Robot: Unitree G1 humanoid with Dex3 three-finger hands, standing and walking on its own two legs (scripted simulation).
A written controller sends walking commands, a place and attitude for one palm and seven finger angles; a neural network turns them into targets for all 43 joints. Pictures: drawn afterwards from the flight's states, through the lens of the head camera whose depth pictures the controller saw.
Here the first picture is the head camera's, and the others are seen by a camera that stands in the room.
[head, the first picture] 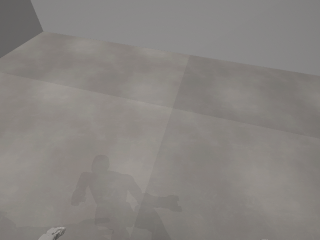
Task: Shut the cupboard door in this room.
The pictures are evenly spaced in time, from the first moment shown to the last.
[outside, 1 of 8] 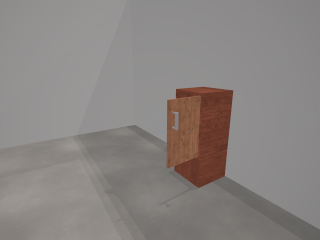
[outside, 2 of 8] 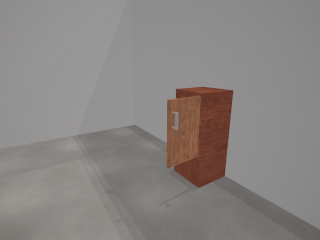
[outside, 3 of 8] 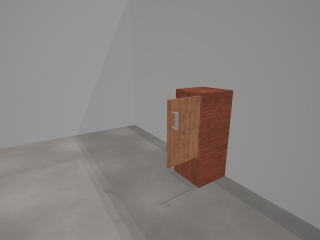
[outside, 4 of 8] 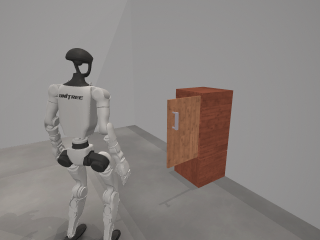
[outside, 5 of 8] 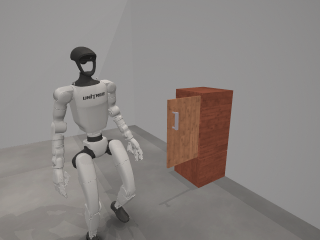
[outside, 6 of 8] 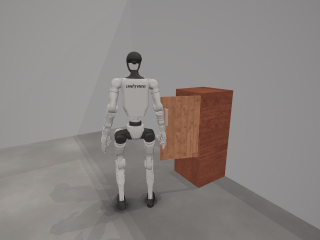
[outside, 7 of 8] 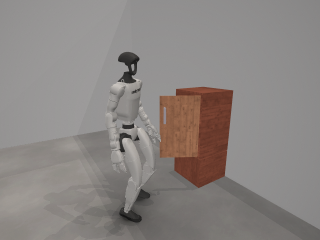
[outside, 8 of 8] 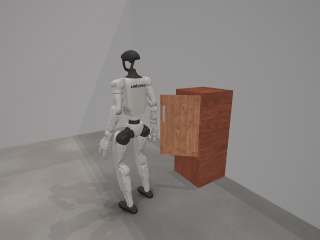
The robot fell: no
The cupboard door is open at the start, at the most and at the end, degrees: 93 93 47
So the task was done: no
